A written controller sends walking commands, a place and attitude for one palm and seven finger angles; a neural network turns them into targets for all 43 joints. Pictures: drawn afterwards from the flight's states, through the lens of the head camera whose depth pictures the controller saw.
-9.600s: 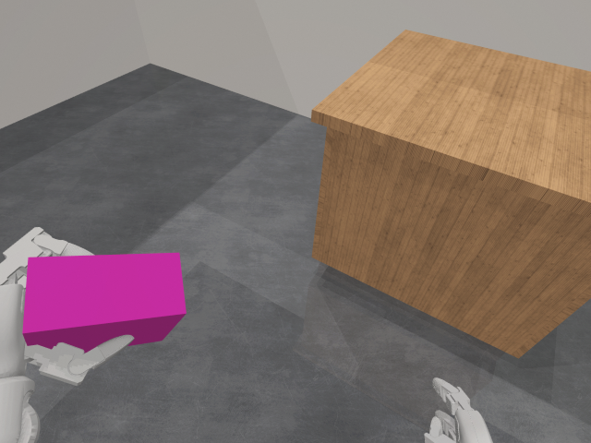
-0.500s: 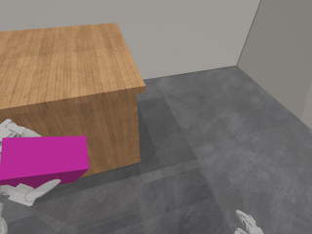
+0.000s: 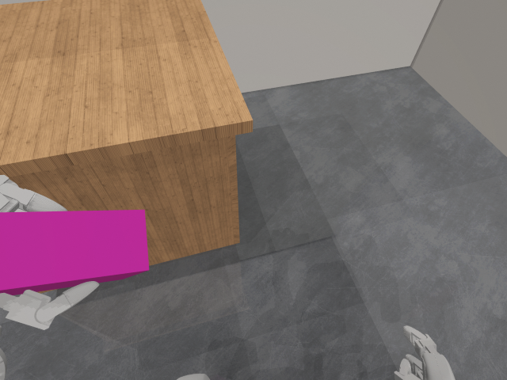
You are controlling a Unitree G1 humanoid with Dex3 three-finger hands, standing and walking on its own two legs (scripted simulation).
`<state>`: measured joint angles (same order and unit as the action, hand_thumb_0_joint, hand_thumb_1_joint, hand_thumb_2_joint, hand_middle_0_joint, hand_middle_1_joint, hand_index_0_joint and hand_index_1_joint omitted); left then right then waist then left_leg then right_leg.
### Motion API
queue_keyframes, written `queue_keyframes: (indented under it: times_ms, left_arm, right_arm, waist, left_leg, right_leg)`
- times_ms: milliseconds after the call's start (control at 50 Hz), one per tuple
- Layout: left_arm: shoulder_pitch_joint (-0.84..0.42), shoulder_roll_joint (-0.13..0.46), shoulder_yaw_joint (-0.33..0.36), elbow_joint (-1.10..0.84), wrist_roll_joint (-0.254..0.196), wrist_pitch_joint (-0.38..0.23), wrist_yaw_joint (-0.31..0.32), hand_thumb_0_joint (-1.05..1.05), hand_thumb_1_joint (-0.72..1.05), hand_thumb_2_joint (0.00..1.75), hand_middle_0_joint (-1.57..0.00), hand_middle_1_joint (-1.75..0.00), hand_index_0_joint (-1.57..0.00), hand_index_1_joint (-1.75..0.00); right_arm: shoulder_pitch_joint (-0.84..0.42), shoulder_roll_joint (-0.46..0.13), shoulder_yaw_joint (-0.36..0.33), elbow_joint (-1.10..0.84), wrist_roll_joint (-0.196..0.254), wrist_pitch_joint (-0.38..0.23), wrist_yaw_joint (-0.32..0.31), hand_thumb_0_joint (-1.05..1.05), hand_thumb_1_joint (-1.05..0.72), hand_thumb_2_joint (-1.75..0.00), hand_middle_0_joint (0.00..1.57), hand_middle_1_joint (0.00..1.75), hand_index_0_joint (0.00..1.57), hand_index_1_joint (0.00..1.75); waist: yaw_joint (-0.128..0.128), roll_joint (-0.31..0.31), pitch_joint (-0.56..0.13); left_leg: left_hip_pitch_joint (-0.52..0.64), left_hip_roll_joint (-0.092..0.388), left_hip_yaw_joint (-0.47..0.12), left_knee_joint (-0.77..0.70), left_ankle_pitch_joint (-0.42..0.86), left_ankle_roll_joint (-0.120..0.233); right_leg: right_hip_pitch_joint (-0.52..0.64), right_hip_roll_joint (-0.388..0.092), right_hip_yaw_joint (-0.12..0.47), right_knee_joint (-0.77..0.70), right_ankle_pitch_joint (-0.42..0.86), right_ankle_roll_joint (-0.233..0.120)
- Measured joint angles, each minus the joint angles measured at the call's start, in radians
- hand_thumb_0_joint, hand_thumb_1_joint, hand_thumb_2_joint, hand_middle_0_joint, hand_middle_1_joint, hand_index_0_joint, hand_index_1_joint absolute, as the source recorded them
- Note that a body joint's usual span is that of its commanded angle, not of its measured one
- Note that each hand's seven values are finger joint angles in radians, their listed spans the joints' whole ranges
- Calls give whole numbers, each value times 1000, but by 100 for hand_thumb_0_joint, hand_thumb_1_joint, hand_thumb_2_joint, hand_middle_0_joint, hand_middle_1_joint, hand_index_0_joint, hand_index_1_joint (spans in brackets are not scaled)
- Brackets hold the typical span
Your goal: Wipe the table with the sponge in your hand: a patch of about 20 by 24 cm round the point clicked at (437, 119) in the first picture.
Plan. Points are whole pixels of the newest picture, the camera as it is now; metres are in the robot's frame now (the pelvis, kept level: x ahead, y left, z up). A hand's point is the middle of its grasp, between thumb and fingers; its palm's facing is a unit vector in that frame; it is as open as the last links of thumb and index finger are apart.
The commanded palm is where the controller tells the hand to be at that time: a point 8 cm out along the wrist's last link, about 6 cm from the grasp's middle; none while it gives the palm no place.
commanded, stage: take the last steps up to it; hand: left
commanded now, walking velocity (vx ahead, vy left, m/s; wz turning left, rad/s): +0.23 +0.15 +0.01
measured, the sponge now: (93, 251) +0.23 +0.20 +0.15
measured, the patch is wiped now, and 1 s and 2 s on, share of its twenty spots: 0.00 0.00 0.00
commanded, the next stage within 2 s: come to a stop and stand still in 0.54 s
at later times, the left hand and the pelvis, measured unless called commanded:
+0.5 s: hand (56, 187) +0.30 +0.27 +0.17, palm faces +0.39 -0.78 -0.50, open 10.6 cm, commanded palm +0.24 +0.31 +0.19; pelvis +0.09 +0.02 +0.02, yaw +2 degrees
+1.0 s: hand (39, 155) +0.34 +0.29 +0.19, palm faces +0.32 -0.84 -0.44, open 10.6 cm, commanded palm +0.29 +0.35 +0.19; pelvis +0.12 +0.07 +0.01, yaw -1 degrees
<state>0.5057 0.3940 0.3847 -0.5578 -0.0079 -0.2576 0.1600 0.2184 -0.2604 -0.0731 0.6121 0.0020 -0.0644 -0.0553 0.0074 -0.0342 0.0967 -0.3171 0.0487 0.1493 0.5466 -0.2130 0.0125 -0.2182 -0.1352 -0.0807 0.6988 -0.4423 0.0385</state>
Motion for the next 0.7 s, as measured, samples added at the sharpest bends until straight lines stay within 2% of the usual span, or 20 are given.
queue_keyframes:
  times_ms: [40,60,100,140,220,240,260,280,320,360,400,440,500,600,640,660,700]
  left_arm:
    - [-38,12,6,30,1,1,4,0,-53,99,-70,-135,-67,-136]
    - [-51,16,7,47,0,7,3,0,-53,99,-70,-135,-67,-136]
    - [-60,18,9,63,-5,22,-2,0,-53,99,-70,-135,-67,-136]
    - [-49,14,7,48,-8,31,-6,0,-53,99,-70,-135,-67,-136]
    - [-1,11,-8,-4,-15,22,-13,0,-53,99,-70,-135,-67,-136]
    - [8,17,-9,-10,-15,20,-15,0,-53,99,-70,-135,-67,-136]
    - [9,17,-13,-7,-11,17,-18,0,-53,99,-70,-135,-67,-136]
    - [5,14,-18,2,-7,15,-22,0,-53,99,-70,-135,-67,-136]
    - [-11,6,-23,38,-10,13,-30,0,-53,99,-70,-135,-67,-136]
    - [-23,-13,-14,89,-16,9,-35,0,-53,99,-70,-135,-67,-136]
    - [-22,-31,-3,141,-14,4,-34,0,-53,99,-70,-135,-67,-136]
    - [-26,-43,-6,170,-7,8,-31,0,-53,99,-70,-135,-67,-136]
    - [-26,-52,-32,151,1,14,-24,0,-53,99,-70,-135,-67,-136]
    - [9,-26,-55,5,8,13,-17,0,-53,99,-70,-135,-67,-136]
    - [26,0,-34,-50,5,5,-11,0,-53,99,-70,-135,-67,-136]
    - [23,20,-16,-66,1,0,-8,0,-53,99,-70,-135,-67,-136]
    - [-20,59,15,-45,-4,-9,-3,0,-53,99,-70,-135,-67,-136]
  right_arm:
    - [-25,30,2,-1,4,-4,-2,1,-91,-90,20,30,20,30]
    - [-34,46,10,-1,4,-9,0,1,-91,-90,20,30,20,30]
    - [-43,75,29,-4,9,-21,8,1,-91,-90,20,30,20,30]
    - [-42,98,49,-10,13,-35,17,1,-91,-90,20,30,20,30]
    - [-25,118,81,-16,12,-58,24,1,-90,-90,20,30,20,30]
    - [-19,118,87,-15,11,-58,23,1,-90,-90,20,30,20,30]
    - [-16,112,89,-10,11,-54,22,1,-90,-90,20,30,20,30]
    - [-17,104,88,2,9,-44,21,1,-90,-90,20,30,20,30]
    - [-24,92,83,38,8,-19,26,1,-90,-90,20,30,20,30]
    - [-30,79,79,63,7,1,30,1,-90,-90,20,30,20,30]
    - [-34,63,77,67,4,14,29,1,-90,-90,20,30,20,30]
    - [-35,47,70,58,2,20,27,1,-90,-90,20,30,20,30]
    - [-36,23,55,34,-1,15,25,1,-90,-90,20,30,20,30]
    - [-35,1,23,-8,-5,8,17,1,-91,-90,20,30,20,30]
    - [-28,-6,15,-33,-2,9,12,1,-91,-90,20,30,20,30]
    - [-31,-1,8,-40,0,7,8,1,-91,-90,20,30,20,30]
    - [-47,39,2,-38,6,10,5,1,-91,-90,20,30,20,30]
  waist:
    - [-4,-11,5]
    - [-9,-11,0]
    - [-18,-4,-11]
    - [-18,4,-19]
    - [-10,34,-29]
    - [-8,43,-33]
    - [-8,67,-34]
    - [-8,89,-36]
    - [-1,94,-42]
    - [10,80,-46]
    - [6,71,-47]
    - [0,58,-38]
    - [-7,33,-12]
    - [-12,-4,16]
    - [-14,0,4]
    - [-14,-4,-3]
    - [-11,-36,1]
  left_leg:
    - [2,-3,7,43,-41,3]
    - [5,-2,5,45,-53,4]
    - [17,0,2,32,-58,7]
    - [31,0,5,15,-59,5]
    - [50,-8,6,21,-86,-4]
    - [47,-10,3,42,-104,-7]
    - [39,-2,-9,78,-127,-10]
    - [20,4,-25,143,-155,-6]
    - [-52,-25,-66,359,-220,-15]
    - [-118,-44,-88,539,-209,-29]
    - [-170,-35,-100,615,-168,-40]
    - [-194,-15,-101,573,-137,-41]
    - [-177,12,-81,379,-98,-36]
    - [-75,8,-33,79,-42,-23]
    - [-6,2,-17,-37,31,-17]
    - [2,-1,-13,-40,64,-3]
    - [-7,-12,3,25,8,10]
  right_leg:
    - [-80,24,31,220,-98,-15]
    - [-117,37,28,298,-118,-17]
    - [-171,52,3,350,-109,-15]
    - [-195,56,-26,294,-68,-13]
    - [-154,69,-72,44,22,-12]
    - [-127,74,-80,-27,62,-19]
    - [-109,83,-92,-55,123,-51]
    - [-102,88,-104,-49,129,-78]
    - [-89,76,-108,-37,98,-100]
    - [-65,62,-94,-67,92,-97]
    - [-37,55,-87,-121,115,-83]
    - [-11,45,-85,-169,134,-77]
    - [17,26,-83,-209,147,-62]
    - [40,6,-73,-183,114,-25]
    - [29,9,-63,-123,73,-5]
    - [5,4,-52,-58,45,-4]
    - [-64,15,14,133,-81,-18]
